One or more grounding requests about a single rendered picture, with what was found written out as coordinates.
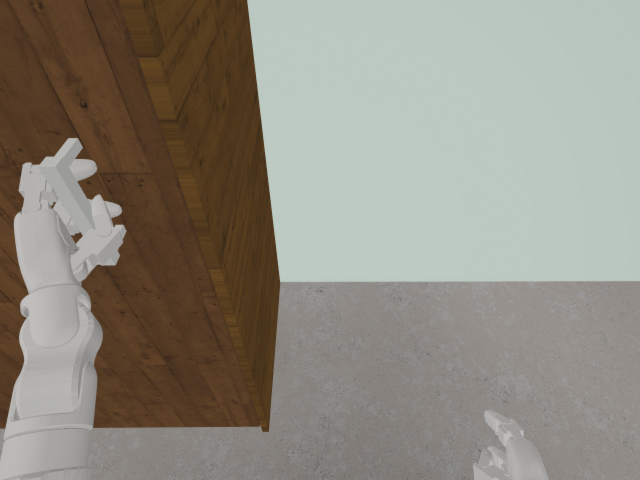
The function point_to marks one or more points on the left robot forearm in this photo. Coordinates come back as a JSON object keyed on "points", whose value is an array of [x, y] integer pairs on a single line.
{"points": [[51, 414]]}

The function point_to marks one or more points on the wardrobe door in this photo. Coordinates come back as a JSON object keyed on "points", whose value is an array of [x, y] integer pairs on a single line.
{"points": [[69, 69]]}

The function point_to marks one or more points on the right robot hand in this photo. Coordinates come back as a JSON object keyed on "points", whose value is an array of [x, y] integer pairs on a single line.
{"points": [[521, 460]]}

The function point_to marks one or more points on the handle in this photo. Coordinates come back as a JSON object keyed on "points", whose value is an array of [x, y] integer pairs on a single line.
{"points": [[58, 174]]}

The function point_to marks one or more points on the left robot hand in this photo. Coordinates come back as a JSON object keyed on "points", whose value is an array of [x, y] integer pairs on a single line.
{"points": [[43, 235]]}

